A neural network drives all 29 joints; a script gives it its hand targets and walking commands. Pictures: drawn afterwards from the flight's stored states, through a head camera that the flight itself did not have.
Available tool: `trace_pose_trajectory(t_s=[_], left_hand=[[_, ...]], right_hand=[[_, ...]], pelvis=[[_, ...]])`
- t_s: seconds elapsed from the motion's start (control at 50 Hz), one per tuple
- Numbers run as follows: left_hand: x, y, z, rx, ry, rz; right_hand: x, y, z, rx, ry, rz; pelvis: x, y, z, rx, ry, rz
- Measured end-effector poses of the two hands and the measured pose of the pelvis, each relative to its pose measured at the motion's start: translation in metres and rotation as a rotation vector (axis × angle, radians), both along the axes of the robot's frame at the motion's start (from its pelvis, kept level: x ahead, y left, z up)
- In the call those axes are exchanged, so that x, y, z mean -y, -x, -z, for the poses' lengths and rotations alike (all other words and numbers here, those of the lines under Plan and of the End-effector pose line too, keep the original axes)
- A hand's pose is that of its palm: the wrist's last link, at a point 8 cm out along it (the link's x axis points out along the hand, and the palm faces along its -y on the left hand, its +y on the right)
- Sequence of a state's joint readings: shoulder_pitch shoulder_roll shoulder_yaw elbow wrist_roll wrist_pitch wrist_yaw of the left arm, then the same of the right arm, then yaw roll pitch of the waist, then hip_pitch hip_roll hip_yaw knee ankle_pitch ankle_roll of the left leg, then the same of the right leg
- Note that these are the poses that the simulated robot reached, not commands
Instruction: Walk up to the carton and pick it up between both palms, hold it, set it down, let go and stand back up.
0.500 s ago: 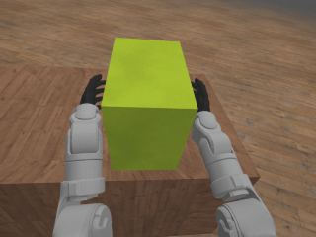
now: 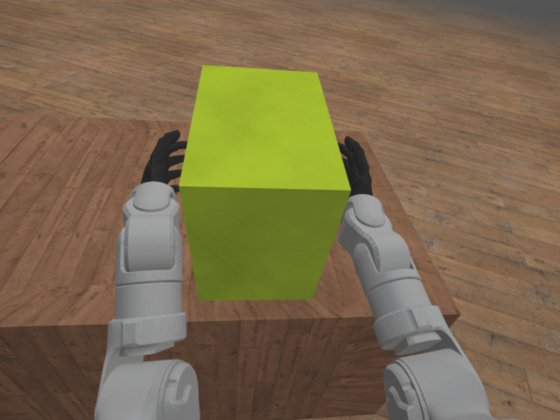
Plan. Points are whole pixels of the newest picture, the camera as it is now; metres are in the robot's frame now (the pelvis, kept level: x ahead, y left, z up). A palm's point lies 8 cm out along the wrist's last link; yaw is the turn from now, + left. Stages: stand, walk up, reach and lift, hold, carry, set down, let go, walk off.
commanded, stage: hold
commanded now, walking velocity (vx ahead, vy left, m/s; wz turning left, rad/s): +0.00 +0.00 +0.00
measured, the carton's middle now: (258, 184) +0.41 +0.01 +0.15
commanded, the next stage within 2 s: set down in 0.58 s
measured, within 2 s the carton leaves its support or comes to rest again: neither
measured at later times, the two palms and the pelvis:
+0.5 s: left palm (159, 187) +0.36 +0.14 +0.19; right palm (356, 195) +0.35 -0.13 +0.18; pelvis +0.00 +0.00 +0.00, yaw +0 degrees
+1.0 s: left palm (157, 168) +0.39 +0.15 +0.19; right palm (348, 182) +0.38 -0.12 +0.19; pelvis +0.02 +0.00 +0.00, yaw +0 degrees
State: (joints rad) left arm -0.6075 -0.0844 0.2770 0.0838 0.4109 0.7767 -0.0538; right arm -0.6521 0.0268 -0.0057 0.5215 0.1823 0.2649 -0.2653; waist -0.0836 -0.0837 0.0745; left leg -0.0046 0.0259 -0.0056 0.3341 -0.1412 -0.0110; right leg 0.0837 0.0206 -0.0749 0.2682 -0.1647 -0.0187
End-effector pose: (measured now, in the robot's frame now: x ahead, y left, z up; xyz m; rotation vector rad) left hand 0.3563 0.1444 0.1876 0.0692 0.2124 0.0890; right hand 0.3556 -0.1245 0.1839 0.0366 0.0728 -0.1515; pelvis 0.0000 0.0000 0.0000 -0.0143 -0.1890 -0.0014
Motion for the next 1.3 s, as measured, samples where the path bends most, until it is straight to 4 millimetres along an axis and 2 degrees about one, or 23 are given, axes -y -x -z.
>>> trace_pose_trajectory(t_s=[0.66, 0.92, 1.0, 1.18, 1.24, 1.3], left_hand=[[0.000, 0.001, -0.002, 0.003, -0.005, 0.006], [-0.005, -0.026, -0.017, 0.096, -0.011, 0.032], [-0.006, -0.034, -0.006, 0.098, -0.016, 0.051], [-0.001, -0.040, 0.055, -0.003, -0.009, 0.075], [0.002, -0.039, 0.061, 0.000, -0.012, 0.076], [0.006, -0.040, 0.056, 0.019, -0.018, 0.085]], right_hand=[[0.000, 0.002, -0.001, 0.005, -0.011, 0.004], [-0.005, -0.017, -0.012, 0.108, -0.024, 0.031], [-0.006, -0.023, -0.004, 0.120, 0.004, 0.041], [-0.001, -0.024, 0.046, 0.055, 0.022, 0.051], [0.002, -0.023, 0.052, 0.061, 0.009, 0.054], [0.005, -0.021, 0.049, 0.082, -0.004, 0.065]], pelvis=[[0.000, 0.001, 0.000, -0.009, -0.002, 0.004], [-0.004, -0.011, -0.001, -0.012, -0.010, 0.005], [-0.005, -0.018, -0.002, -0.005, -0.010, 0.006], [-0.005, -0.028, -0.001, -0.024, -0.003, 0.012], [-0.006, -0.029, -0.001, -0.046, 0.001, 0.013], [-0.007, -0.028, -0.001, -0.059, 0.004, 0.010]])
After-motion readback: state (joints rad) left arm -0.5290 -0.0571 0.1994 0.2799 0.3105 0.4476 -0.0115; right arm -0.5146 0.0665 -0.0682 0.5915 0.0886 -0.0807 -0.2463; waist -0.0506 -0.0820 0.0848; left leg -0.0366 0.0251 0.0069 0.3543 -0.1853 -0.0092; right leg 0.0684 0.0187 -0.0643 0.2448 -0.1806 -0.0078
